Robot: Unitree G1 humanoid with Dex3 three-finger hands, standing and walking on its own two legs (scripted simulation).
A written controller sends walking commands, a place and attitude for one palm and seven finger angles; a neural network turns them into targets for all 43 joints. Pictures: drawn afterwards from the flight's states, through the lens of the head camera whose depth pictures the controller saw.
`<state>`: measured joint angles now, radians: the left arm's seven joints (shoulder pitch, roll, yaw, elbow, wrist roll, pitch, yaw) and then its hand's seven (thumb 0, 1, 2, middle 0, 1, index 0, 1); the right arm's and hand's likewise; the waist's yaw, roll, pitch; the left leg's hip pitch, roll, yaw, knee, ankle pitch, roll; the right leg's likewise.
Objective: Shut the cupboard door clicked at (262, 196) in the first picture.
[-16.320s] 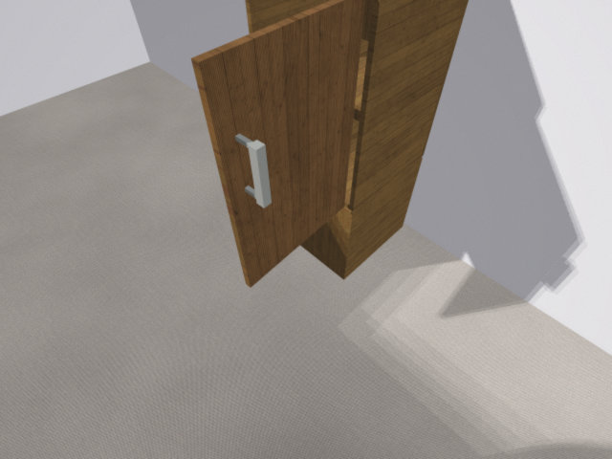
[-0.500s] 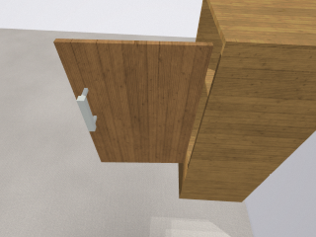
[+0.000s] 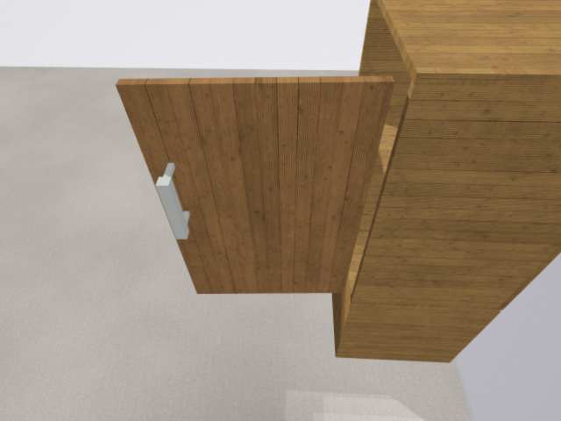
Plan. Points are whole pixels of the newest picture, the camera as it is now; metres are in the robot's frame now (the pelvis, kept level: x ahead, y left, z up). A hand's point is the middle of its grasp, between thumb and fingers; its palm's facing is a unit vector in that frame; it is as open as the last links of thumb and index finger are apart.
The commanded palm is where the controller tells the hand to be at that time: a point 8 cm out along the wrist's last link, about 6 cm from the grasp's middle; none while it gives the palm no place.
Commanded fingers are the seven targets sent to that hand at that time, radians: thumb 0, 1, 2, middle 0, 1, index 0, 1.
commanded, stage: look again from close up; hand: left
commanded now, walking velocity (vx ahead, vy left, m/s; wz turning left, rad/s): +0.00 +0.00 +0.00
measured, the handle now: (176, 202) +0.47 +0.21 +0.04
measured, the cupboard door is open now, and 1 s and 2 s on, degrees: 93 93 93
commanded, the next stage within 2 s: raise the hand and make a fist in 0.22 s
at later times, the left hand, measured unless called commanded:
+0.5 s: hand (156, 369) +0.20 +0.19 -0.02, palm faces +0.23 -0.96 -0.16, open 7.1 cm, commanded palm +0.11 +0.23 -0.06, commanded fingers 0.00 0.90 0.90 -0.37 -0.48 -0.37 -0.48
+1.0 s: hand (192, 380) +0.18 +0.13 -0.01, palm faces -0.07 -1.00 -0.07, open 4.9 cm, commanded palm +0.14 +0.21 -0.02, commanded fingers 0.00 0.90 0.90 -0.82 -0.98 -0.82 -0.98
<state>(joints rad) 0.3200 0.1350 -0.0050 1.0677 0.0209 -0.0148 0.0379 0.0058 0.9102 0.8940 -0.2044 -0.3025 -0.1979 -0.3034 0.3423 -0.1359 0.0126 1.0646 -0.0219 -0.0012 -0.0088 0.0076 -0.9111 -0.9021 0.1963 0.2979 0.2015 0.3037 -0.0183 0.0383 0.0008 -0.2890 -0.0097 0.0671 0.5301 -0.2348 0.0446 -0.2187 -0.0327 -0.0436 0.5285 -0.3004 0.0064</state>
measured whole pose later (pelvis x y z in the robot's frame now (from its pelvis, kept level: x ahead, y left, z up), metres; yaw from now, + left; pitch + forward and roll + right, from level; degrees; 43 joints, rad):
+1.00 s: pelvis -0.02 -0.05 -0.10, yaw +2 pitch +13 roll -2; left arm 0.38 0.23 0.14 -0.08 -0.32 -0.42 -0.39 0.02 0.91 0.90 -0.65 -0.79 -0.64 -0.79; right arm 0.16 -0.21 0.02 0.55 0.05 -0.23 -0.07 0.01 -0.90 -0.90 0.20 0.30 0.21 0.30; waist 0.05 0.07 -0.14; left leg -0.96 0.05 -0.05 1.21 -0.49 -0.02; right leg -0.85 0.01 -0.13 1.20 -0.59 -0.06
